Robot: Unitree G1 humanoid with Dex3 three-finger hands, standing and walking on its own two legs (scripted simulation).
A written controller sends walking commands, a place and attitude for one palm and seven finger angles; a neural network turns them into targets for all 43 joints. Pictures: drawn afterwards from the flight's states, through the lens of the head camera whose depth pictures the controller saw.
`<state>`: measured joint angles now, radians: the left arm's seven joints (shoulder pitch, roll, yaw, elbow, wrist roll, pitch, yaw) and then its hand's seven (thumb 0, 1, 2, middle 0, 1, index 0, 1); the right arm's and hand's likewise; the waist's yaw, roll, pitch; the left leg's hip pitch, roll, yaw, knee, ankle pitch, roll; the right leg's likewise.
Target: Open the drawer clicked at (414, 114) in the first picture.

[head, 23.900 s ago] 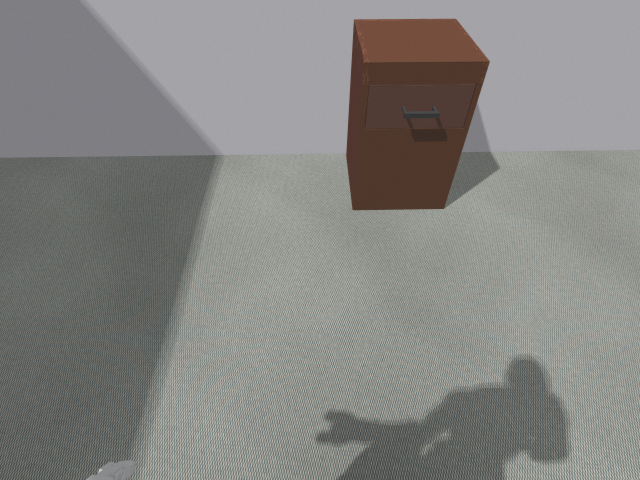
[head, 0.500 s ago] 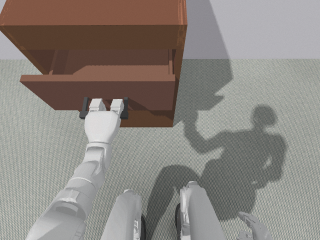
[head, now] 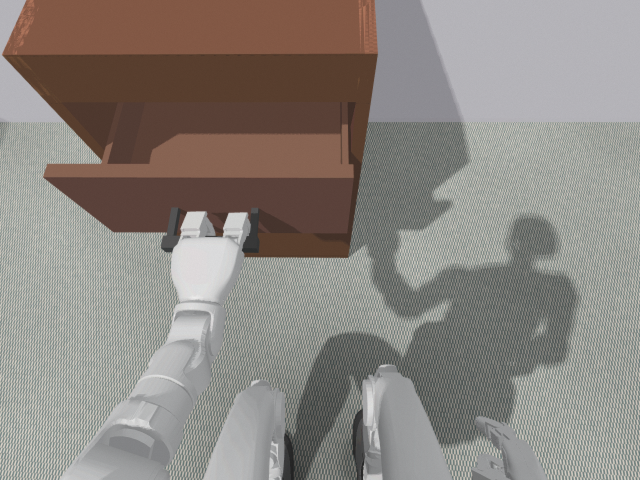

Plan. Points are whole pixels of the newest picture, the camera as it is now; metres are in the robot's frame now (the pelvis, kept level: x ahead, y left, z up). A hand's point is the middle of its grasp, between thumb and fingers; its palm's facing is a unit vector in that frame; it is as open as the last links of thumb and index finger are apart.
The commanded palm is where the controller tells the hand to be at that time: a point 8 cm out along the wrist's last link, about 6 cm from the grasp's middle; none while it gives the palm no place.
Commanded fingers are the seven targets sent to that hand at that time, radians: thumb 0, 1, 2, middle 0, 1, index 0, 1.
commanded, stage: pull the drawer open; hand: left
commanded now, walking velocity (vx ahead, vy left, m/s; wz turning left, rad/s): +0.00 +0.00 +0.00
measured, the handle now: (212, 230) +0.44 +0.15 -0.07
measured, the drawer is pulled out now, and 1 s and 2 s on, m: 0.11 0.15 0.18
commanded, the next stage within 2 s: none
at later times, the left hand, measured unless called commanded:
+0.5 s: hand (220, 291) +0.36 +0.14 -0.09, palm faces -0.06 -0.07 -1.00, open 5.5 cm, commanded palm +0.32 +0.15 -0.05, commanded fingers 0.00 0.90 0.90 -0.40 -1.35 -0.40 -1.35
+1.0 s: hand (219, 302) +0.34 +0.14 -0.09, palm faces -0.06 -0.08 -0.99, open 5.5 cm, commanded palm +0.30 +0.16 -0.05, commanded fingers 0.00 0.90 0.90 -0.40 -1.35 -0.40 -1.35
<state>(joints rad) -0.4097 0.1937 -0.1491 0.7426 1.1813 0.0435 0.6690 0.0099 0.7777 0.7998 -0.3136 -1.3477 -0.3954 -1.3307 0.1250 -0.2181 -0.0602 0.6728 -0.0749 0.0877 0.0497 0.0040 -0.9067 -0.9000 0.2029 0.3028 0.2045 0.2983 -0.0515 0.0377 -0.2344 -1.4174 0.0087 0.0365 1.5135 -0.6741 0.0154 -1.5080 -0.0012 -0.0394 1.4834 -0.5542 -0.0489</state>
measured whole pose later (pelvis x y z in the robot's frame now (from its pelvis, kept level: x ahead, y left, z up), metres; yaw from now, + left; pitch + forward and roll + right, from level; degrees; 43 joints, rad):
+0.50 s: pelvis +0.00 +0.00 +0.00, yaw +0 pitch +32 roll +1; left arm -0.30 0.19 -0.17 0.65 1.19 0.04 0.66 0.01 0.77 0.79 -0.31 -1.35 -0.39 -1.31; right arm 0.11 -0.22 -0.06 0.65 -0.07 0.08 0.04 0.00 -0.91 -0.90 0.20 0.30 0.20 0.30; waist -0.04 0.03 -0.24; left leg -1.39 0.01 0.04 1.51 -0.68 0.01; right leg -1.49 0.00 -0.04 1.48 -0.56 -0.05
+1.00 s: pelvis +0.00 +0.00 +0.00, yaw +0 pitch +32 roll +2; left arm -0.22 0.19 -0.16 0.58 1.19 0.03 0.67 0.01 0.77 0.79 -0.30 -1.35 -0.39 -1.30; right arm 0.10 -0.22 -0.05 0.64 -0.07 0.07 0.03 0.01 -0.91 -0.90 0.20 0.30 0.20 0.30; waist -0.03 0.03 -0.24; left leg -1.39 0.01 0.04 1.51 -0.68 0.01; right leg -1.49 0.01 -0.03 1.49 -0.56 -0.05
